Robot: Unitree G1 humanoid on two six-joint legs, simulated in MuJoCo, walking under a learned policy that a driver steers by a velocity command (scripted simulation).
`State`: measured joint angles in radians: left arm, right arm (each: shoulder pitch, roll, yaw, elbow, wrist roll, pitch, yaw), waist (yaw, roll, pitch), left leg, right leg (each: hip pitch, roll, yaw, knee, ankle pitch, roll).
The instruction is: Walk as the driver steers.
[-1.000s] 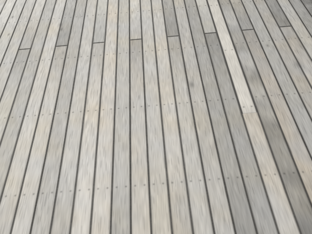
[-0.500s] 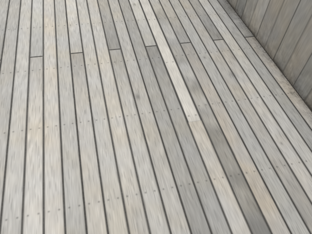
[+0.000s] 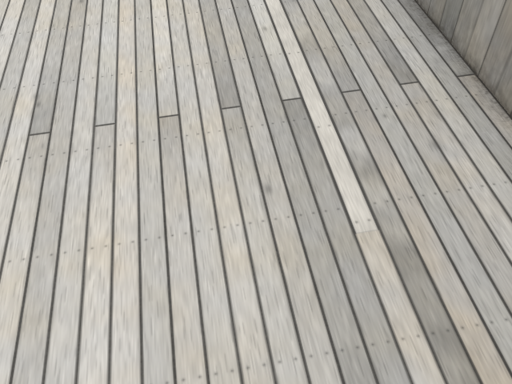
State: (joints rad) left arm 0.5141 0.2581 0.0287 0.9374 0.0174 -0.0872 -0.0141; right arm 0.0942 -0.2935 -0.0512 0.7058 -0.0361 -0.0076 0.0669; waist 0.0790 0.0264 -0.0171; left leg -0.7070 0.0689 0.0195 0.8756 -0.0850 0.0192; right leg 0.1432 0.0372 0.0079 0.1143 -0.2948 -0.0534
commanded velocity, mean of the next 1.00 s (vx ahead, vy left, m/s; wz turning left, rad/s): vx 0.96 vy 0.00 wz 0.70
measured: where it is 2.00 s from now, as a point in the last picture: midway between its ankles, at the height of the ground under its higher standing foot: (92, 168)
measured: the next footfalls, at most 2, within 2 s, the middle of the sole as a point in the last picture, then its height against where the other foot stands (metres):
left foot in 0.16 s outside the picture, level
right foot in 0.62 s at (282, 289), level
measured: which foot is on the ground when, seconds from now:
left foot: up 0.00-0.14, down 0.16-0.64, up 0.66-1.00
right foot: down 0.00-0.20, up 0.22-0.60, down 0.62-1.00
